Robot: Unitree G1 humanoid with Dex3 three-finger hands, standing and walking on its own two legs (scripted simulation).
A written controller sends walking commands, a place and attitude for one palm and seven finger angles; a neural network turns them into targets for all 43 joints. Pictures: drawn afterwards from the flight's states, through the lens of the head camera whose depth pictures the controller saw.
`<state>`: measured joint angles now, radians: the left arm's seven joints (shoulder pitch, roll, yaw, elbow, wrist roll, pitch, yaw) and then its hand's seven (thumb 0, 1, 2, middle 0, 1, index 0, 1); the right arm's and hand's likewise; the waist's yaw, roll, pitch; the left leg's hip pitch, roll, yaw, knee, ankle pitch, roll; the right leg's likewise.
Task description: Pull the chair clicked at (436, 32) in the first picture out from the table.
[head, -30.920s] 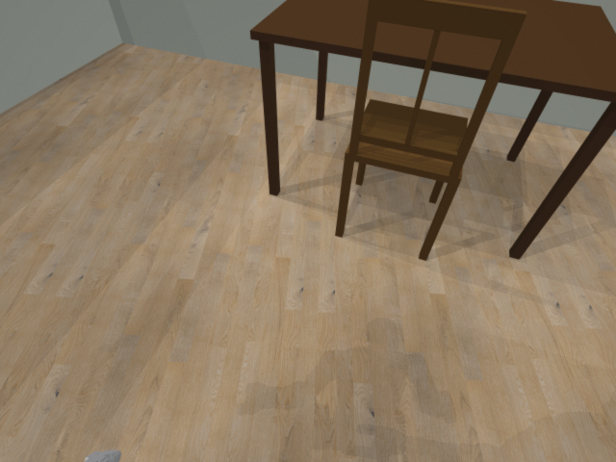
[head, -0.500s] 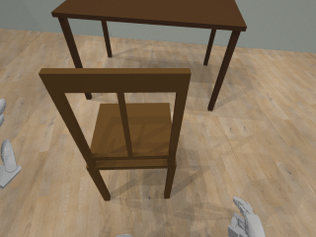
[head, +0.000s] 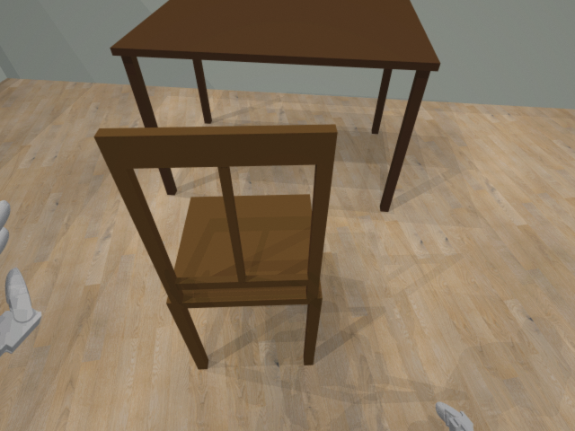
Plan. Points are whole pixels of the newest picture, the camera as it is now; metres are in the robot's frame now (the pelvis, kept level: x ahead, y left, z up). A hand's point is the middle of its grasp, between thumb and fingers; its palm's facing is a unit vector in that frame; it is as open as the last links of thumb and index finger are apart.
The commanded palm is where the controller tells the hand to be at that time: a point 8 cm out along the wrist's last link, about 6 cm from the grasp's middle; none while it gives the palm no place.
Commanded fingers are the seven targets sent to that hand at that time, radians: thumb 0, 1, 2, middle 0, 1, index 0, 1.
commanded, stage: let the arm hang, fingers relaxed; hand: left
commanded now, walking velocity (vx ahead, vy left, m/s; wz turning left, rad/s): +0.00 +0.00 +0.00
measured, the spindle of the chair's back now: (234, 230) +0.51 +0.14 -0.06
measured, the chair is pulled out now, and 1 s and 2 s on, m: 0.69 0.69 0.69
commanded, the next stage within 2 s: look to check the result in 1.16 s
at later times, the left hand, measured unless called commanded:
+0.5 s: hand out of the picture +0.00 +0.19 -0.17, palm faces +0.07 -0.98 -0.20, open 7.0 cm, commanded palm none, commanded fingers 0.00 0.90 0.90 -0.20 -0.30 -0.20 -0.30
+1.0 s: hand out of the picture -0.03 +0.14 -0.17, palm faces +0.06 -0.99 -0.15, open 7.4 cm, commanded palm none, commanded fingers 0.00 0.90 0.90 -0.20 -0.30 -0.20 -0.30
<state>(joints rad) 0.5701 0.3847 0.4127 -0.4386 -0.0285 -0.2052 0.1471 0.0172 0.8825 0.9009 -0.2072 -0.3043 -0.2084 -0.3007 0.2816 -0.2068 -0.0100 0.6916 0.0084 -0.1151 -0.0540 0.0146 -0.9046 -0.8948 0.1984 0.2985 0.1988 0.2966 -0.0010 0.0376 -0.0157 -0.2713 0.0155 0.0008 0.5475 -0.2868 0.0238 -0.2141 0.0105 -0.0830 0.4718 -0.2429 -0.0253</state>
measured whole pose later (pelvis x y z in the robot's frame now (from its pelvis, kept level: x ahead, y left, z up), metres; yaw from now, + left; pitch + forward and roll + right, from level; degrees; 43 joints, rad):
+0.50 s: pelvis -0.01 +0.00 +0.00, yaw +2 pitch -1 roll -1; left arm 0.31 0.19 0.02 0.95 0.01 0.03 0.02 -0.05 0.99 0.90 -0.20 -0.30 -0.20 -0.30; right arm 0.31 -0.18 -0.01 0.98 -0.03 0.02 -0.02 0.00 -0.94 -0.89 0.20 0.30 0.20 0.30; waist 0.01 -0.01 0.06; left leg -0.25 -0.01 -0.02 0.47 -0.20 0.02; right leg -0.20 -0.01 -0.11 0.44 -0.22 -0.02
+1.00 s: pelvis -0.01 +0.00 +0.00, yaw +1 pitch -2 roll +0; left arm 0.34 0.09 -0.01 1.09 0.01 0.01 0.03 0.01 0.90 0.90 -0.19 -0.30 -0.20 -0.30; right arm 0.35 -0.08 0.02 1.09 -0.02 0.00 -0.03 0.00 -0.91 -0.89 0.20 0.30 0.20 0.30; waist 0.00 0.02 0.04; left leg -0.23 -0.01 0.00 0.46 -0.20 0.01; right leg -0.21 -0.01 -0.09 0.47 -0.24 -0.03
